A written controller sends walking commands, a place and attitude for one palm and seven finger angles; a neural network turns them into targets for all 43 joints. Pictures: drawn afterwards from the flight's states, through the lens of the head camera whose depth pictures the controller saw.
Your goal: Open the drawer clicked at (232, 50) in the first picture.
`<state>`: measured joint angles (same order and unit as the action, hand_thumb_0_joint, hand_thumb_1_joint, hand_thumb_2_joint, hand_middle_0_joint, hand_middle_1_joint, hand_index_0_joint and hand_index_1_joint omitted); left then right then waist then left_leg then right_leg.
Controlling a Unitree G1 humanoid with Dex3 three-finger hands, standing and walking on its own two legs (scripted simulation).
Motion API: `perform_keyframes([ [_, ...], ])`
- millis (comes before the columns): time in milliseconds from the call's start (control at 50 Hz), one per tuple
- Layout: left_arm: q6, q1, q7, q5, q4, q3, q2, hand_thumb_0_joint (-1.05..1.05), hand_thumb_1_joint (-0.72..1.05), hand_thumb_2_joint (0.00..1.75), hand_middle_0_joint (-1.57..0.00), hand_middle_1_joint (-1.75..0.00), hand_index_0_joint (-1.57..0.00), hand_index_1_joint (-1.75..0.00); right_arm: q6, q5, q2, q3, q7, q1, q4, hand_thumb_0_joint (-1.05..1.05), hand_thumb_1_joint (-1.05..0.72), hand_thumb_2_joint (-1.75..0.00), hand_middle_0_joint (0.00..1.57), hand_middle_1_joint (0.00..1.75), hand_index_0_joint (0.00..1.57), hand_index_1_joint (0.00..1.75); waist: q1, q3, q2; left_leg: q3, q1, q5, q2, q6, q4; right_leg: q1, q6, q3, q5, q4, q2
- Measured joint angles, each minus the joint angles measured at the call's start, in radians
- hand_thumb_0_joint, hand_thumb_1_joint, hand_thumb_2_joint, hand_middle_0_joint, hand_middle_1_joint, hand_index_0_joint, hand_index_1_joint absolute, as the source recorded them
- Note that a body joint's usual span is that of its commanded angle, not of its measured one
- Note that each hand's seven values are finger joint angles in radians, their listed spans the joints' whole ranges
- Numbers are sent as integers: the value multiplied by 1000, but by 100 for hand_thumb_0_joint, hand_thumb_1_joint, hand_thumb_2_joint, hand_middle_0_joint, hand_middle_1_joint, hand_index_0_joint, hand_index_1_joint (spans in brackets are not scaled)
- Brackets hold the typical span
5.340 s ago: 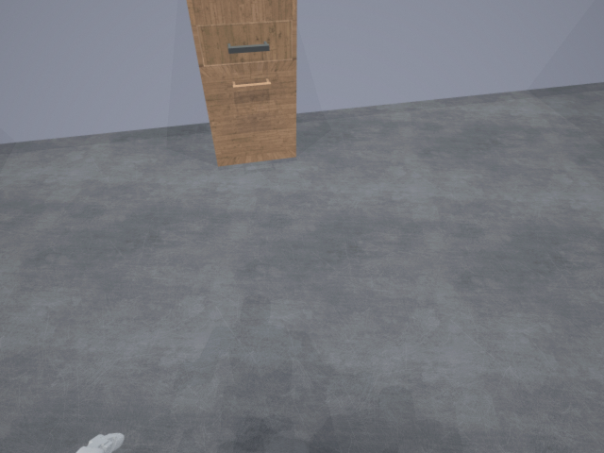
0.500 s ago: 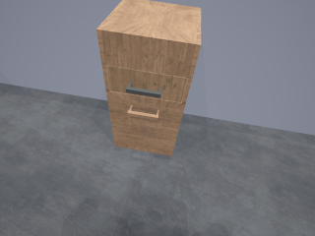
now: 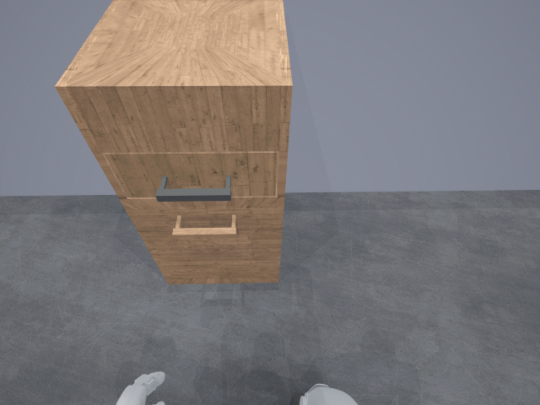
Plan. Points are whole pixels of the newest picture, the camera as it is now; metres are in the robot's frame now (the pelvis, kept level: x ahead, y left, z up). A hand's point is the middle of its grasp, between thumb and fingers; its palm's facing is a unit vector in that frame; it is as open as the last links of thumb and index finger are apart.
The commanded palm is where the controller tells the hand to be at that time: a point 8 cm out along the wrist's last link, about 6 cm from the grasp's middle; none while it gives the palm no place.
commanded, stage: take the last steps up to it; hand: left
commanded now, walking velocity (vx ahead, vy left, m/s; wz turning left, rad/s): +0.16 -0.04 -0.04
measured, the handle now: (195, 187) +0.59 +0.17 -0.13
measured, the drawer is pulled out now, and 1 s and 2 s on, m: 0.00 0.00 0.00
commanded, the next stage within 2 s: come to a stop and stand still in 0.02 s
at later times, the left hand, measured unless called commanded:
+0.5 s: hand out of the picture +0.13 +0.20 -0.18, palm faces +0.08 -0.97 -0.22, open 7.3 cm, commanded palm none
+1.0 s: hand out of the picture +0.08 +0.13 -0.13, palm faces +0.01 -0.96 -0.26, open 7.4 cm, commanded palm none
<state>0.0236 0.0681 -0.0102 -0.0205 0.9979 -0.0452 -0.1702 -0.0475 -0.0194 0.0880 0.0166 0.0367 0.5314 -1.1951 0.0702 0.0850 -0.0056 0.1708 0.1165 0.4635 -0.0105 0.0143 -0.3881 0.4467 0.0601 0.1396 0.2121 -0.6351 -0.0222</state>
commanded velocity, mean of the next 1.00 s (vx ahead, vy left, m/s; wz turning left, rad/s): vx -0.05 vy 0.03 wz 0.00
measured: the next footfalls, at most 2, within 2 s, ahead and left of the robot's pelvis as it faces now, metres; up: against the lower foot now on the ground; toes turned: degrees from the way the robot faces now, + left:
right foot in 0.02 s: +0.14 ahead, -0.09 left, +0.00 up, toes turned -7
left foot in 0.46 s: +0.17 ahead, +0.12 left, +0.00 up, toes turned +3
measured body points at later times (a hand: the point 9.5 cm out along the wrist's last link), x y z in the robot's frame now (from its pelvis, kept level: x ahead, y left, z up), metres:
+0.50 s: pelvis +0.10 +0.01 +0.00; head +0.14 +0.03 +0.45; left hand +0.12 +0.25 -0.16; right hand +0.20 -0.23 -0.14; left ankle +0.13 +0.12 -0.72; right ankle +0.10 -0.09 -0.72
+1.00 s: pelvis +0.05 -0.05 +0.02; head +0.03 -0.09 +0.47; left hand +0.08 +0.18 -0.11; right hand +0.04 -0.29 -0.15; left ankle +0.09 +0.11 -0.69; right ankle +0.00 -0.15 -0.72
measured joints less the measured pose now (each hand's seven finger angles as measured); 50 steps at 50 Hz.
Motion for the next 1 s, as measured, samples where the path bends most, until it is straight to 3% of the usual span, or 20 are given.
perform_keyframes([
  [40, 30, 7, 3, -2, -4, -1, 4, 0, 91, 90, -19, -30, -20, -30, 11, 14, -5, 3, -6, 1, -10, 1, -90, -90, 20, 30, 20, 30, -11, 4, 3, -16, -97, 28, -23, -8, -281, -36, 32, 7, -69, 12, 9],
  [80, 42, 22, 10, 7, 0, 4, 15, 0, 91, 90, -19, -30, -20, -30, 23, 23, 2, 9, -7, -32, -2, 1, -90, -90, 20, 30, 20, 30, -15, 15, -10, -85, -246, 49, -29, 1, -630, -65, 40, 17, 13, -13, 25],
  [140, 34, 67, 23, 12, 23, 8, 30, 0, 91, 90, -19, -30, -20, -30, 37, 16, 21, 21, -10, -105, 36, 1, -90, -90, 20, 30, 20, 30, -24, 5, -20, -122, -431, -19, -51, 4, -842, -134, 30, 21, 36, 59, 44],
  [180, 36, 91, 46, 18, 32, -10, 25, -2, 94, 90, -20, -30, -20, -30, 39, 11, 33, 24, -8, -162, 75, 1, -90, -90, 20, 30, 20, 30, -28, -3, -26, -134, -518, -52, -72, -9, -801, -169, 30, 23, 17, 119, 52],
  [240, 19, 113, 52, 7, 53, -2, 10, -2, 95, 90, -20, -30, -20, -30, 41, 13, 51, 23, 0, -247, 123, 1, -91, -90, 19, 30, 19, 29, -40, -12, -31, -137, -568, -86, -86, -34, -603, -198, 31, 14, 5, 169, 53],
  [300, -1, 130, 50, 2, 61, 5, 15, -2, 94, 90, -20, -30, -20, -30, 58, 15, 82, 32, 9, -317, 145, 1, -93, -90, 19, 30, 19, 29, -64, -9, -40, -139, -559, -112, -75, -50, -438, -209, 21, -1, 22, 161, 47],
  [400, -35, 155, 49, -4, 49, -3, 16, -1, 92, 90, -20, -30, -20, -30, 89, 16, 110, 44, -1, -390, 178, 1, -94, -90, 19, 30, 19, 29, -95, 2, -25, -134, -512, -102, -34, -61, -354, -212, 1, -13, 72, 102, 26],
  [440, -45, 162, 50, -3, 44, -6, 8, 0, 92, 90, -20, -30, -20, -30, 91, 16, 108, 43, -4, -406, 190, 1, -93, -90, 19, 30, 19, 29, -99, 6, -8, -125, -463, -173, -25, -60, -274, -206, -11, -14, 94, 69, 18],
  [460, -51, 165, 51, 0, 42, -7, 3, 0, 91, 90, -20, -30, -20, -30, 87, 15, 107, 41, -6, -410, 195, 1, -93, -90, 19, 30, 19, 29, -100, 5, -3, -119, -433, -246, -28, -46, -220, -199, -19, -12, 108, 46, 17],
  [500, -63, 156, 55, 7, 38, -9, -14, 0, 91, 90, -20, -30, -20, -30, 79, 11, 92, 35, -7, -418, 202, 1, -92, -90, 19, 30, 19, 29, -108, 17, 29, -104, -422, -216, -14, -6, -211, -165, -39, -38, 191, -45, 5],
  [540, -72, 149, 60, 10, 29, -12, -26, 0, 91, 90, -20, -30, -20, -30, 76, 7, 78, 22, -4, -424, 211, 1, -92, -90, 19, 30, 19, 29, -115, 25, 43, -93, -415, -205, -17, 12, -193, -104, -52, -93, 312, -223, 26],
  [620, -79, 135, 53, 6, 15, -23, -42, 0, 91, 90, -19, -30, -20, -30, 79, 2, 59, 7, 7, -427, 223, 0, -91, -90, 20, 30, 20, 30, -106, 25, 38, -94, -412, -258, -34, 11, -121, -17, -78, -158, 295, -494, 51],
  [680, -81, 137, 46, 5, 6, -28, -56, 0, 91, 90, -19, -30, -20, -30, 76, 4, 47, 4, 7, -420, 225, 0, -90, -90, 20, 30, 20, 30, -99, 15, 39, -87, -415, -293, -43, 4, -80, -9, -99, -181, 245, -539, 37],
  [740, -88, 139, 40, 4, 4, -29, -62, 0, 91, 90, -19, -30, -20, -30, 72, 5, 49, 13, 7, -404, 224, 0, -91, -90, 20, 30, 20, 30, -87, 3, 32, -85, -419, -319, -53, -6, -57, -55, -108, -176, 248, -439, 10],
  [820, -83, 137, 34, 7, 15, -16, -52, 0, 91, 90, -19, -30, -20, -30, 76, -1, 69, 24, -7, -374, 204, 0, -91, -90, 20, 30, 20, 30, -64, -15, 7, -89, -427, -345, -64, -25, -47, -170, -97, -139, 280, -159, -16],
  [880, -54, 148, 33, 5, 25, -3, -41, 0, 91, 90, -19, -30, -20, -30, 87, 4, 83, 33, -17, -337, 174, 0, -91, -90, 20, 30, 20, 30, -59, -41, 3, -86, -447, -339, -55, -46, -78, -273, -77, -118, 166, 93, -26],
  [940, -46, 177, 31, -2, 43, 16, 6, 0, 91, 90, -19, -30, -20, -30, 113, 7, 113, 44, -26, -287, 137, 0, -91, -90, 20, 30, 20, 30, -58, -68, -44, -131, -465, -160, -47, -48, -174, -296, -49, -98, 129, 114, -12],
  [1000, -38, 227, 32, -1, 50, 23, 38, 0, 91, 90, -19, -30, -20, -30, 121, 0, 128, 50, -37, -246, 113, 1, -91, -90, 20, 30, 20, 30, -77, -103, -42, -142, -485, -142, -23, -39, -310, -320, -36, -120, 92, 188, -18],
])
